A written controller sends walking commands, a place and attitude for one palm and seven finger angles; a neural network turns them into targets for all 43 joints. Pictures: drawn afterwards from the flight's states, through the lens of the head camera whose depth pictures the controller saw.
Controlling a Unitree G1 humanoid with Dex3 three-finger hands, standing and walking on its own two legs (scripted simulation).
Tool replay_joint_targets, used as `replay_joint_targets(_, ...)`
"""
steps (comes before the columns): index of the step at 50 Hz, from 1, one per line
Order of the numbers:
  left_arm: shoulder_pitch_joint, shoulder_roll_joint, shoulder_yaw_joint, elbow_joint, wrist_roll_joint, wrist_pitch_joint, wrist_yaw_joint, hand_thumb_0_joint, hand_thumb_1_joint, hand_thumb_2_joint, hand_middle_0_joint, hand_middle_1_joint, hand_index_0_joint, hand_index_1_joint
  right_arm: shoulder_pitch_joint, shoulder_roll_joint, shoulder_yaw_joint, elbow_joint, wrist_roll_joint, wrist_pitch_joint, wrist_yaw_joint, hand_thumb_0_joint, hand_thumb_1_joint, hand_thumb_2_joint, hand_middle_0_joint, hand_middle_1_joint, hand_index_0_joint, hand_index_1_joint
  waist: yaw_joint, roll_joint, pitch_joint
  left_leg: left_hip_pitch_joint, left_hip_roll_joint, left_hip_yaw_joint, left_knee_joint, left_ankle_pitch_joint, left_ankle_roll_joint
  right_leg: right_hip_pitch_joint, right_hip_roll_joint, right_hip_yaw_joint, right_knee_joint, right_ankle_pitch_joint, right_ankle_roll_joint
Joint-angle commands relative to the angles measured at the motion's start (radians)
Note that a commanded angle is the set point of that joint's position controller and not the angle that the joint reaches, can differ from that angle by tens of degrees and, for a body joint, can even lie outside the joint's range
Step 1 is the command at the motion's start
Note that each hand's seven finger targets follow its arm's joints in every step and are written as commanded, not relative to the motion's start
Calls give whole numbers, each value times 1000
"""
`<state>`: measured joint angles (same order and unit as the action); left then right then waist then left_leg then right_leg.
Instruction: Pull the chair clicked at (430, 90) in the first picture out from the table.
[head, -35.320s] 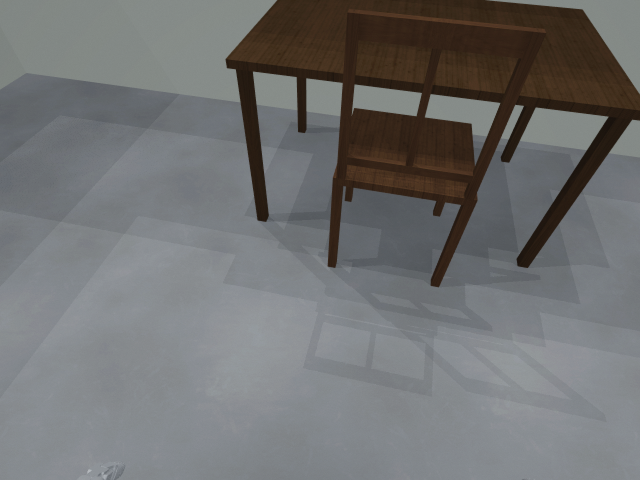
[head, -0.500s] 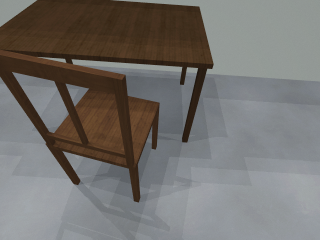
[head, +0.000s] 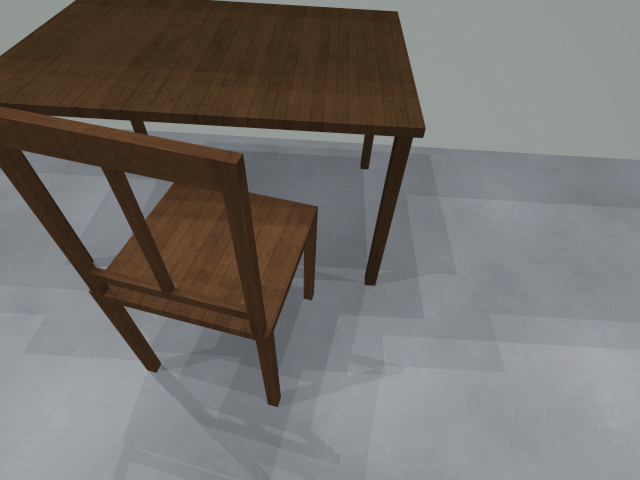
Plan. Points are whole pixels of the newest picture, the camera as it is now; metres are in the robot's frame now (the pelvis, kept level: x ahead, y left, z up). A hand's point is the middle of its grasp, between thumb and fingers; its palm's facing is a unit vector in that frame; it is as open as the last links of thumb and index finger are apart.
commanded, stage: raise the hand toward the chair's back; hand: left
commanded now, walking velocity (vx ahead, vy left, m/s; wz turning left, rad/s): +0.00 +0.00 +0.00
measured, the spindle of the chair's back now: (144, 237) +0.50 +0.35 -0.06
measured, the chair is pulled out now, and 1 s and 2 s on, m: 0.25 0.25 0.25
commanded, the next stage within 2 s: none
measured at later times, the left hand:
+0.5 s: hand out of the picture +0.12 +0.16 -0.07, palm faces -0.11 -0.99 +0.04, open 9.5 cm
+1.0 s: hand (174, 467) +0.15 +0.18 -0.05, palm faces -0.19 -0.98 -0.03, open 13.9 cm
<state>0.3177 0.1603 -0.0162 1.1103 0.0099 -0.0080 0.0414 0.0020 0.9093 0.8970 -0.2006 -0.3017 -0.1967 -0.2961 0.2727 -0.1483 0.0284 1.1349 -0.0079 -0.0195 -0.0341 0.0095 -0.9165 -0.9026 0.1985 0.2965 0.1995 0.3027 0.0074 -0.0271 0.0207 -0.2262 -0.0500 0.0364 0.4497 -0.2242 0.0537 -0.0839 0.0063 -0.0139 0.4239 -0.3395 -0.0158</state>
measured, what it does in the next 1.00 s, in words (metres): lowers itself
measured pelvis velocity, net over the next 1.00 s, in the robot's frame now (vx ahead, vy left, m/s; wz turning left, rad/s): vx -0.08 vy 0.00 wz -0.03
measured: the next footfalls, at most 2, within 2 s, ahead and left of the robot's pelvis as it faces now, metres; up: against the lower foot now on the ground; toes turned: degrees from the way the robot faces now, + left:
none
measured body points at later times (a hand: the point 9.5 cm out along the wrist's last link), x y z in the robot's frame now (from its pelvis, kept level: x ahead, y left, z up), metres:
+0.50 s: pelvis -0.06 -0.03 -0.09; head -0.02 -0.01 +0.36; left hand +0.12 +0.21 -0.07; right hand +0.17 -0.30 -0.10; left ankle +0.01 +0.08 -0.74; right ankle -0.07 -0.10 -0.74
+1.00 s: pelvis -0.08 +0.00 -0.09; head -0.02 +0.02 +0.35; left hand +0.15 +0.24 -0.05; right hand +0.06 -0.24 -0.18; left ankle +0.01 +0.09 -0.74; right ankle -0.07 -0.10 -0.74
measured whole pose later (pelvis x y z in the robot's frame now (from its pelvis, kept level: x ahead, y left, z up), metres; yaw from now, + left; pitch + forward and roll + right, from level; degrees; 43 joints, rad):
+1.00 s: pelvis -0.08 +0.00 -0.09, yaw -2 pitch +14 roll -4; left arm 0.36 0.28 0.18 0.06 -0.30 -0.38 -0.41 0.00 -0.02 0.50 -0.11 -0.16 -0.11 -0.15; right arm 0.29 -0.22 0.00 0.56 0.04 -0.18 -0.05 0.02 -0.90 -0.90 0.20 0.30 0.20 0.30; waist -0.03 0.05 -0.14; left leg -1.00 0.02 0.01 1.15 -0.41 0.06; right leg -0.84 0.05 -0.08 1.13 -0.54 -0.03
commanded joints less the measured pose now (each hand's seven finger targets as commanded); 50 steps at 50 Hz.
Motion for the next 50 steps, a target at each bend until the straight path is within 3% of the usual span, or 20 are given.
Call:
replay_joint_targets(1,100,81,13,-9,1,-13,4,0,900,900,-200,-300,-200,-300,50,-110,-19,-26,3,-16,-5,0,-900,-900,200,300,200,300,0,19,25,55,141,-143,-71,224,18,-85,-104,69,-64,183,-16)
replay_joint_targets(2,125,87,10,-10,22,-43,40,0,900,900,-200,-300,-200,-300,-20,-134,-21,-98,5,-23,7,0,-900,-900,200,300,200,300,12,46,88,5,138,-122,117,395,-14,-159,-121,111,-80,441,-6)
replay_joint_targets(3,-540,308,109,-1528,-192,-216,14,0,877,890,-198,-296,-198,-296,48,-318,-79,-445,48,-155,-29,0,-900,-900,200,300,200,300,-138,195,-381,331,66,-91,11,428,-16,-164,-44,-21,38,424,-6)
replay_joint_targets(4,-493,359,159,-1567,-151,-224,53,0,853,880,-195,-293,-195,-293,-46,-215,-33,-384,56,-250,-69,0,-900,-900,200,300,200,300,-110,203,-356,358,104,-57,18,401,-21,-256,13,-58,110,228,-6)
replay_joint_targets(5,43,76,29,-1233,-149,-96,49,0,830,870,-193,-289,-193,-289,-25,-189,-45,-390,46,-312,-55,0,-900,-900,200,300,200,300,-71,265,-301,337,124,-122,-45,395,-32,-339,17,-73,209,74,-16)
replay_joint_targets(6,125,-59,-56,-1128,-187,-48,41,0,807,860,-191,-285,-191,-285,-19,-170,-51,-370,62,-324,-46,0,-900,-900,200,300,200,300,-66,211,-182,203,90,-141,-19,350,-35,-358,-1,-70,224,44,-4)
replay_joint_targets(8,-7,68,41,-1142,-192,-123,-16,0,760,840,-186,-278,-186,-278,-29,-245,-85,-447,43,-320,-47,0,-900,-900,200,300,200,300,-91,21,-106,1,67,-125,114,127,-30,-399,0,-89,125,92,1)
replay_joint_targets(9,42,64,65,-1036,-193,-164,-63,0,737,830,-184,-274,-184,-274,-27,-245,-91,-481,32,-314,-41,0,-900,-900,200,300,200,300,-96,-78,-70,-94,44,-113,178,93,-27,-450,4,-96,136,95,-1)
replay_joint_targets(11,242,-9,79,-847,-213,-290,-196,0,690,810,-179,-267,-179,-267,-71,-234,-112,-540,14,-301,-27,0,-900,-900,200,300,200,300,-27,-266,-123,-243,47,-94,300,116,-33,-547,13,-93,268,138,2)
replay_joint_targets(13,319,10,103,-837,-243,-418,-345,0,643,790,-174,-260,-174,-260,-122,-230,-131,-613,17,-298,-3,0,-900,-900,200,300,200,300,15,-256,-192,-377,34,-69,384,90,-45,-546,-6,-44,359,225,11)
replay_joint_targets(14,346,80,172,-803,-256,-463,-418,0,620,780,-172,-256,-172,-256,-139,-230,-137,-642,27,-292,14,0,-900,-900,200,300,200,300,40,-162,-212,-418,25,-60,423,96,-57,-517,-28,1,393,288,3)
replay_joint_targets(17,238,256,329,-903,-299,-577,-580,0,550,750,-165,-245,-165,-245,-168,-228,-142,-728,40,-272,26,0,-900,-900,200,300,200,300,33,-57,-307,-529,24,-35,525,51,-48,-496,-58,111,449,309,21)
replay_joint_targets(20,141,253,376,-1061,-368,-545,-564,0,480,720,-158,-234,-158,-234,-174,-209,-133,-795,47,-226,8,0,-900,-900,200,300,200,300,36,17,-341,-559,26,-24,564,-17,-38,-512,-49,152,447,160,32)
replay_joint_targets(22,53,240,359,-1165,-376,-556,-530,0,433,700,-153,-227,-153,-227,-144,-195,-130,-797,44,-210,-7,0,-900,-900,200,300,200,300,5,80,-335,-550,49,-38,604,-31,-29,-597,-33,153,457,100,34)
replay_joint_targets(24,-68,234,309,-1291,-365,-603,-509,0,387,680,-149,-219,-149,-219,-113,-195,-121,-783,38,-203,-20,0,-900,-900,200,300,200,300,-49,74,-340,-563,67,-58,652,-42,-18,-667,-18,154,482,76,46)
replay_joint_targets(27,-102,234,240,-1307,-344,-628,-517,0,317,650,-142,-208,-142,-208,-112,-203,-110,-752,41,-217,-36,0,-900,-900,200,300,200,300,-78,148,-315,-575,78,-75,679,-97,-13,-768,-3,150,477,-53,34)
replay_joint_targets(29,-137,221,186,-1285,-346,-600,-540,0,270,630,-137,-201,-137,-201,-115,-215,-96,-741,48,-235,-43,0,-900,-900,200,300,200,300,-97,122,-286,-596,82,-94,676,-142,-4,-807,10,137,468,-154,25)
replay_joint_targets(36,-4,306,318,-1234,-363,-410,-520,0,107,560,-121,-175,-121,-175,-136,-204,-88,-756,62,-231,-43,0,-900,-900,200,300,200,300,-10,102,-381,-560,73,-94,590,-142,-5,-690,11,101,436,-233,5)
replay_joint_targets(43,13,247,287,-1208,-343,-423,-454,0,-57,490,-104,-150,-104,-150,-120,-198,-90,-748,54,-227,-31,0,-900,-900,200,300,200,300,-23,30,-332,-553,74,-109,544,-184,-10,-756,25,29,466,-244,0)
replay_joint_targets(50,-18,266,269,-1280,-318,-449,-442,0,-220,420,-88,-124,-88,-124,-88,-225,-92,-764,54,-238,-24,0,-900,-900,200,300,200,300,-28,92,-363,-457,81,-149,483,-242,-15,-813,33,-36,519,-189,-13)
